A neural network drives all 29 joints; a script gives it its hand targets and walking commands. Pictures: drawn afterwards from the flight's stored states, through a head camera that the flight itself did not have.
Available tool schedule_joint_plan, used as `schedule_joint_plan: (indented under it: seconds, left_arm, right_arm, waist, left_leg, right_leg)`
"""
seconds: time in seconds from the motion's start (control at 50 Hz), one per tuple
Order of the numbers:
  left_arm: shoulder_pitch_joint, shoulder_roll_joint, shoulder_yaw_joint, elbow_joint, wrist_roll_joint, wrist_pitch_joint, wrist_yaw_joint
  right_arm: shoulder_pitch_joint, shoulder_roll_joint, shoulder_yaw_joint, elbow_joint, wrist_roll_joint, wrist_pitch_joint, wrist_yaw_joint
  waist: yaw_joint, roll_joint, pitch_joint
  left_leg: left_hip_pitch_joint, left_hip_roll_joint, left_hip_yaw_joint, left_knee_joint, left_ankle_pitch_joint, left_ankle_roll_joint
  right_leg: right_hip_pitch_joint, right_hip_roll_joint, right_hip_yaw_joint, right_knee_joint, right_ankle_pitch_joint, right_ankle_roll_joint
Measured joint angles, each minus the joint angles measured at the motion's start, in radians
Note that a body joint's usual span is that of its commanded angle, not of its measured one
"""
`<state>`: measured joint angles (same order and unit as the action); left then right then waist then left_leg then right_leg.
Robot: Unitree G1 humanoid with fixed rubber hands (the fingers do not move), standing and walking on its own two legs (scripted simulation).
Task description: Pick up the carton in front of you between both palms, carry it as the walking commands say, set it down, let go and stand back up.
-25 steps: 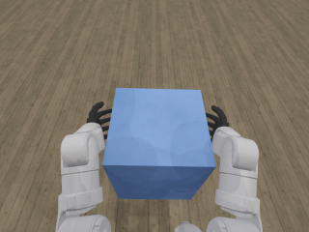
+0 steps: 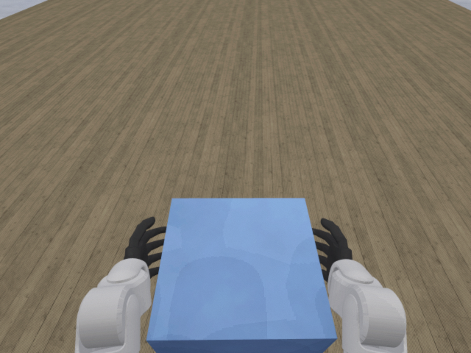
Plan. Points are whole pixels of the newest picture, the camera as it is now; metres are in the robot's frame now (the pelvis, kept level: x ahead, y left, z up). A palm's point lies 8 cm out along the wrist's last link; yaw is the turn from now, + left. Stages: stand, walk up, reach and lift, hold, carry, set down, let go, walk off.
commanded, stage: carry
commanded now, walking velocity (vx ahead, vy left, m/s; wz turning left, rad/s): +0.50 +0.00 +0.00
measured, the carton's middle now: (238, 292) +0.24 +0.00 +0.02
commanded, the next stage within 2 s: none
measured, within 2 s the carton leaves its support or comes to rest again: neither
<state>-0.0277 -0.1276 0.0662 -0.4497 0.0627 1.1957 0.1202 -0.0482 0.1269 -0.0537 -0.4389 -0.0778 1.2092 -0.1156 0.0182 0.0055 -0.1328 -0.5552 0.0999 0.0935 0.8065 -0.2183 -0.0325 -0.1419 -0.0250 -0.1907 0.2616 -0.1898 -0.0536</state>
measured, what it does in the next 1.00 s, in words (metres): walks ahead: left foot, then right foot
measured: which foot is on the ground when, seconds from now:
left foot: up 0.00-0.18, down 0.20-1.00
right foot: down 0.00-0.24, up 0.26-0.44, down 0.46-1.00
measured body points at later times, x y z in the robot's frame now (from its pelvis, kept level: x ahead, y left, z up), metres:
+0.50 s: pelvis +0.22 +0.04 -0.01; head +0.20 +0.05 +0.44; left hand +0.48 +0.17 +0.07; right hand +0.46 -0.13 +0.07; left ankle +0.28 +0.13 -0.75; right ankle +0.21 -0.08 -0.75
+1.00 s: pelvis +0.27 +0.01 -0.02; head +0.23 +0.01 +0.43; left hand +0.53 +0.16 +0.07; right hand +0.51 -0.15 +0.07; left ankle +0.28 +0.13 -0.75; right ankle +0.21 -0.08 -0.75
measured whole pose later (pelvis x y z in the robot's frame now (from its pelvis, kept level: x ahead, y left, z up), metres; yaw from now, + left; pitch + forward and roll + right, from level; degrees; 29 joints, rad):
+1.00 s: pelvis +0.27 +0.01 -0.02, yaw -2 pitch +3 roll +0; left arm -0.06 -0.13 0.07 -0.43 0.08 1.23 0.12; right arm -0.06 0.13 -0.07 -0.42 -0.08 1.23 -0.12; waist 0.00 0.00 -0.15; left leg -0.32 0.08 0.20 0.55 -0.27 0.01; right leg -0.22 -0.04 -0.13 0.54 -0.36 -0.01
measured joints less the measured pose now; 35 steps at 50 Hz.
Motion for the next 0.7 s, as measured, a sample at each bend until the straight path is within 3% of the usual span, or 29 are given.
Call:
schedule_joint_plan:
  seconds: [0.08,0.16,0.2,0.24,0.26,0.3,0.4,0.5,0.7]
  left_arm:
    - [0.001,0.000,-0.004,-0.013,-0.003,0.015,-0.001]
    - [-0.016,0.000,-0.008,-0.011,0.001,0.034,-0.001]
    - [-0.030,0.001,-0.004,-0.008,0.003,0.042,-0.001]
    - [-0.058,0.002,0.022,0.016,0.003,0.046,-0.001]
    - [-0.070,0.000,0.035,0.030,0.004,0.048,-0.001]
    - [-0.074,-0.001,0.039,0.046,0.011,0.047,-0.001]
    - [-0.047,0.000,0.009,0.038,0.018,0.019,-0.002]
    - [-0.021,0.000,-0.010,0.003,0.016,0.005,-0.004]
    - [-0.045,0.000,0.007,0.039,0.019,0.037,-0.006]
  right_arm:
    - [0.008,0.000,0.003,-0.025,-0.005,0.019,0.000]
    - [0.002,-0.001,-0.007,-0.034,-0.004,0.037,-0.001]
    - [-0.014,0.000,-0.013,-0.029,-0.003,0.045,-0.002]
    - [-0.039,0.001,-0.010,0.016,-0.005,0.030,-0.002]
    - [-0.055,0.002,-0.011,0.043,-0.006,0.024,-0.002]
    - [-0.062,0.003,-0.018,0.070,-0.001,0.016,-0.002]
    - [-0.021,0.001,-0.021,0.049,0.011,-0.015,-0.001]
    - [0.019,0.000,-0.011,0.002,0.012,-0.033,0.002]
    - [-0.029,0.000,-0.021,0.037,-0.002,0.024,0.002]
  waist:
    - [0.002,0.002,-0.026]
    - [0.004,-0.001,-0.028]
    - [0.005,0.002,-0.020]
    - [-0.006,-0.037,-0.009]
    - [-0.011,-0.048,0.006]
    - [-0.016,-0.051,0.035]
    - [-0.027,-0.038,0.073]
    - [-0.035,-0.039,0.042]
    - [-0.023,-0.001,-0.051]
  left_leg:
    - [-0.026,0.010,0.024,-0.167,0.110,-0.002]
    - [0.017,-0.018,0.068,-0.285,0.204,0.009]
    - [0.086,-0.035,0.105,-0.367,0.272,0.014]
    - [0.096,-0.060,0.130,-0.328,0.181,0.099]
    - [0.093,-0.062,0.136,-0.304,0.145,0.117]
    - [0.113,-0.055,0.140,-0.317,0.129,0.111]
    - [0.189,-0.051,0.139,-0.421,0.146,0.105]
    - [0.224,-0.062,0.134,-0.384,0.084,0.089]
    - [0.237,-0.029,0.114,-0.288,-0.029,0.053]
  right_leg:
    - [0.102,-0.002,0.005,-0.030,-0.058,0.024]
    - [0.177,-0.017,0.012,0.022,-0.161,0.062]
    - [0.189,-0.028,0.017,0.118,-0.247,0.084]
    - [0.121,-0.070,0.035,0.317,-0.305,0.100]
    - [0.060,-0.071,0.068,0.438,-0.321,0.103]
    - [-0.049,-0.047,0.115,0.591,-0.354,0.093]
    - [-0.162,-0.027,0.114,0.409,-0.305,0.074]
    - [-0.135,-0.044,0.085,0.228,-0.025,0.065]
    - [-0.081,-0.022,0.067,0.248,-0.146,0.056]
